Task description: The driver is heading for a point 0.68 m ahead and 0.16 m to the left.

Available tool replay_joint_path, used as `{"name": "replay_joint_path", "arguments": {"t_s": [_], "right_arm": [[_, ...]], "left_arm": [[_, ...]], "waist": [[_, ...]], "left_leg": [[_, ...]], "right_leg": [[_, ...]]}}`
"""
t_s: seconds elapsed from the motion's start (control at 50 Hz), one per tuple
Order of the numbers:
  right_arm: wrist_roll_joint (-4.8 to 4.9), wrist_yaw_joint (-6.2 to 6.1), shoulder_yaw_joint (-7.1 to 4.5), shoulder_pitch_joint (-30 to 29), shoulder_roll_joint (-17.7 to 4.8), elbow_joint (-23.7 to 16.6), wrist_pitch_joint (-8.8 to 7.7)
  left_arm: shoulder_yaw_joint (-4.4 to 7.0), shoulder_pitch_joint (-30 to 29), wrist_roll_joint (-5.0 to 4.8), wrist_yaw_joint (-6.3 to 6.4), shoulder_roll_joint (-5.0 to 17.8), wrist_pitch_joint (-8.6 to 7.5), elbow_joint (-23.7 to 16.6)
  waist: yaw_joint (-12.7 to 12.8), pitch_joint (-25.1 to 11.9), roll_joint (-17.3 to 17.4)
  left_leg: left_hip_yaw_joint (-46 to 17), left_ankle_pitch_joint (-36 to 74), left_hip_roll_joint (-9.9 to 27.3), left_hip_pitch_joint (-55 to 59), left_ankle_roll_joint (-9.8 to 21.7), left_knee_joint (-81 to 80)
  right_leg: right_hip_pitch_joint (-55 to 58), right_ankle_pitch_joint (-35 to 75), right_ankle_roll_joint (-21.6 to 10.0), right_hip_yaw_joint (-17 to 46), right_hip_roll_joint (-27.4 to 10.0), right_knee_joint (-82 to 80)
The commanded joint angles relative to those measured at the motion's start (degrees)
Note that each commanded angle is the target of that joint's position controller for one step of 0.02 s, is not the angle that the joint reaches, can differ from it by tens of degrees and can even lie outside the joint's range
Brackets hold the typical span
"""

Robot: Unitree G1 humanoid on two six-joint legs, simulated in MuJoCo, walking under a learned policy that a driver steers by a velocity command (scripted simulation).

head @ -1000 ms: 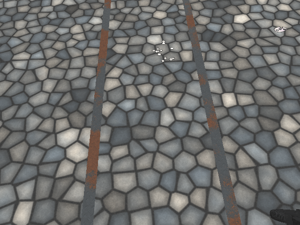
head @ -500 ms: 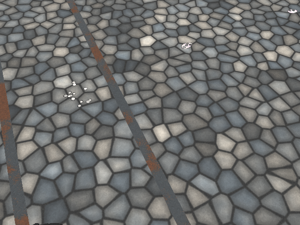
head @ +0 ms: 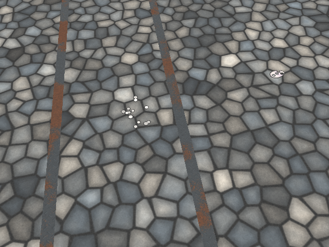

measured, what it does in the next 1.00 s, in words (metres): walks ahead, turning left: left foot, then right foot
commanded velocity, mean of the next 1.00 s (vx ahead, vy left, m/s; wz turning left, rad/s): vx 0.24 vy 0.00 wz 0.44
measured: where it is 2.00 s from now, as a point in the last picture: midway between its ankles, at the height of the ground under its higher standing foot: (114, 197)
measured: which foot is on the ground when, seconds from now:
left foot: up 0.00-0.12, down 0.14-0.56, up 0.58-0.98, down 1.00-1.00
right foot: down 0.00-0.14, up 0.16-0.54, down 0.56-1.00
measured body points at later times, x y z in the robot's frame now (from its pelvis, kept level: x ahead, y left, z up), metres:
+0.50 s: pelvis +0.06 +0.03 +0.00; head +0.09 +0.05 +0.44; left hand +0.14 +0.34 -0.11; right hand +0.28 -0.21 -0.09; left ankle +0.06 +0.13 -0.74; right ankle +0.11 -0.11 -0.72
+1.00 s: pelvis +0.20 +0.12 -0.02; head +0.24 +0.13 +0.43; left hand +0.02 +0.34 -0.15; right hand +0.53 +0.04 -0.08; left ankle +0.24 +0.27 -0.75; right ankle +0.12 -0.10 -0.74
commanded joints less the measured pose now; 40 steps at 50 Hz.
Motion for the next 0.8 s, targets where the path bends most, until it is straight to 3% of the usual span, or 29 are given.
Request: {"name": "replay_joint_path", "arguments": {"t_s": [0.02,0.08,0.12,0.14,0.16,0.18,0.2,0.22,0.24,0.26,0.3,0.34,0.38,0.42,0.5,0.54,0.56,0.58,0.6,0.62,0.64,0.66,0.72,0.8], "right_arm": [[-0.05,0.95,-1.26,-0.1,-4.3,-4.9,0.4],[0.07,1.77,-1.8,-1.4,-4.8,-6.9,1.09],[-0.03,1.78,-2.43,0.8,-5.6,-6.8,0.98],[-0.13,0.92,-3.89,3.9,-9.7,-6.4,0.76],[-0.65,-0.45,-5.5,6.3,-16.9,-7.2,0.6],[-1.98,0.09,-4.57,7.4,-14.9,-7.8,-0.42],[-1.63,0.66,-3.98,6.4,-13.0,-7.9,-1.52],[-0.83,0.41,-3.8,3.8,-11.8,-7.8,-2.23],[0.13,0.09,-3.44,1.2,-10.3,-8.1,-2.28],[0.55,-0.43,-3.06,-0.8,-9.4,-8.6,-1.99],[-0.2,-0.97,-3.07,-1.5,-9.8,-9.3,-1.44],[-0.21,-1.35,-3.37,-1.1,-10.4,-9.4,-1.25],[0.46,-1.75,-3.52,-0.3,-10.5,-9.4,-1.06],[0.45,-1.75,-3.48,-0.5,-10.8,-9.5,-1.1],[0.38,-1.21,-3.17,-0.1,-10.6,-9.3,-1.36],[0.57,-1.34,-2.53,-1.5,-9.1,-9.7,-1.14],[0.51,-1.43,-1.78,-2.3,-6.6,-10.3,-1.3],[0.65,-1.26,-0.56,-1.2,-1.8,-11.0,-1.58],[1.01,-1.04,-1.23,-3.6,-5.1,-14.4,-2.59],[0.95,-0.83,-2.14,-3.1,-8.5,-13.6,-2.97],[0.66,-0.57,-2.59,-1.0,-9.1,-11.9,-3.07],[0.22,-0.48,-2.55,0.5,-8.2,-10.7,-3.25],[0.35,0.28,-1.48,-1.3,-4.2,-10.7,-4.47],[0.18,1.06,-0.27,-6.3,-1.9,-12.8,-5.1]], "left_arm": [[2.63,-3.1,-0.79,0.35,10.2,0.25,-3.3],[3.23,-2.9,-2.0,0.11,11.5,1.15,-2.5],[3.23,-2.0,-2.83,0.14,10.8,1.52,-1.5],[2.94,1.5,-1.9,-0.05,9.2,1.42,-0.4],[1.82,0.0,0.96,-0.34,6.2,0.98,-3.1],[1.6,-3.8,0.83,-0.29,6.4,0.99,-4.4],[2.25,-5.5,-0.61,-0.37,8.5,1.27,-4.3],[2.23,-5.6,-1.38,-0.11,7.9,1.42,-4.1],[2.35,-5.3,-1.04,0.47,7.9,1.6,-3.5],[2.69,-5.4,-0.62,0.93,8.7,1.78,-3.5],[2.48,-4.0,-0.78,0.9,7.5,1.87,-3.2],[2.14,-4.1,-1.11,0.95,6.6,1.89,-3.1],[1.82,-4.9,-1.21,0.5,6.1,1.78,-3.3],[1.78,-6.5,-1.47,-0.27,6.4,1.37,-4.0],[2.24,-5.2,-2.16,-1.54,7.3,-0.99,-4.0],[2.61,0.0,-2.37,-1.7,6.9,-2.03,-2.1],[3.35,5.3,-1.95,-1.27,9.1,-2.25,-0.6],[3.94,10.4,-0.74,-0.66,12.9,-2.13,0.2],[4.61,9.2,1.1,-1.44,16.1,-2.57,0.2],[3.75,4.8,0.33,-1.11,12.5,-3.02,-1.4],[2.84,2.7,-0.69,-0.69,9.4,-3.14,-1.7],[2.33,2.5,-0.99,-0.54,8.1,-3.16,-1.8],[1.83,6.8,-0.54,-0.47,7.4,-3.74,0.0],[1.88,9.1,-1.33,-0.63,8.7,-3.45,1.3]], "waist": [[-0.6,-5.9,-7.1],[-0.6,-5.6,-7.6],[-2.1,-6.4,-6.1],[-2.3,-8.8,0.3],[-1.6,-10.5,16.3],[-4.6,-15.7,14.0],[-5.0,-14.9,6.9],[-3.3,-12.7,4.7],[-2.3,-11.0,2.3],[-1.2,-10.4,2.8],[-0.1,-11.3,4.2],[-0.5,-11.7,4.5],[-1.4,-12.2,4.8],[-2.2,-9.6,7.5],[-1.5,-7.0,8.0],[2.0,-6.2,6.2],[4.0,-7.2,2.6],[4.1,-9.1,-8.8],[3.0,-2.8,-15.0],[1.6,1.0,-12.7],[0.7,2.0,-11.8],[0.4,1.0,-10.8],[2.0,1.4,-8.4],[3.4,1.2,-8.6]], "left_leg": [[0.4,-0.9,0.9,5.3,1.3,-3.3],[2.3,-4.2,-0.3,6.7,3.3,-9.1],[3.7,4.2,-2.7,13.8,5.7,-19.3],[-1.4,21.5,-1.0,22.3,8.3,-23.5],[-20.4,47.9,12.3,34.6,17.2,-22.1],[-30.2,47.5,18.7,35.9,26.8,-24.3],[-25.1,44.8,16.0,34.9,25.4,-25.0],[-20.6,39.1,12.6,33.2,21.9,-24.6],[-18.6,34.4,10.4,31.3,19.1,-24.9],[-17.5,32.1,9.2,28.7,17.9,-25.6],[-16.8,32.1,7.7,26.1,17.7,-26.2],[-17.2,29.8,7.1,25.7,17.6,-26.2],[-18.9,9.5,5.8,23.9,17.3,-28.5],[-22.4,-10.3,5.0,19.7,17.1,-31.8],[-26.8,-18.7,4.0,15.2,16.1,-31.5],[-26.2,-21.8,0.8,9.5,13.4,-28.2],[-22.9,-23.5,-2.3,1.7,10.4,-20.6],[-11.2,-23.0,-9.5,-7.8,6.3,-1.8],[-9.5,-20.1,-7.8,-17.8,6.0,6.9],[-10.5,-15.2,-4.5,-19.5,5.4,12.3],[-10.2,-10.8,-4.2,-19.5,4.6,14.0],[-9.6,-7.7,-3.9,-18.4,4.1,14.8],[-7.8,1.0,-3.4,-16.5,3.1,14.2],[-2.6,7.4,-1.5,-12.1,1.7,1.7]], "right_leg": [[2.9,19.1,-10.4,7.0,-18.1,-4.7],[6.0,19.3,-8.5,7.2,-19.4,0.0],[5.0,18.6,-4.5,4.3,-16.8,7.4],[0.9,13.7,-0.2,0.9,-12.3,16.9],[-17.1,-13.0,5.8,-2.5,-3.7,34.8],[-24.9,-31.3,7.3,8.2,1.4,46.9],[-26.5,-29.0,6.6,13.0,0.0,51.3],[-27.8,-24.3,5.8,14.1,-1.1,50.3],[-28.3,-20.4,5.8,14.5,-1.8,47.2],[-26.4,-17.4,6.0,14.8,-2.1,44.7],[-22.4,-14.2,6.7,14.3,-0.3,41.4],[-20.6,-12.8,7.3,14.5,0.5,35.4],[-17.9,-10.1,7.2,14.7,0.8,28.8],[-15.5,-9.6,6.5,14.4,1.4,23.7],[-8.2,-10.3,4.1,13.7,2.5,14.0],[2.1,-4.2,2.2,12.8,1.9,3.6],[11.5,-6.3,0.1,17.7,-4.2,1.0],[18.4,-19.8,-4.5,33.0,-16.6,-4.1],[11.6,-32.5,-10.9,49.4,-24.3,-10.0],[9.5,-34.4,-11.0,46.3,-22.8,-10.8],[9.3,-30.0,-8.7,40.2,-19.2,-10.7],[9.8,-24.9,-6.9,35.3,-16.6,-10.6],[8.6,-9.7,-6.6,25.0,-13.6,-11.9],[8.1,0.2,-7.2,17.5,-12.1,-12.6]]}}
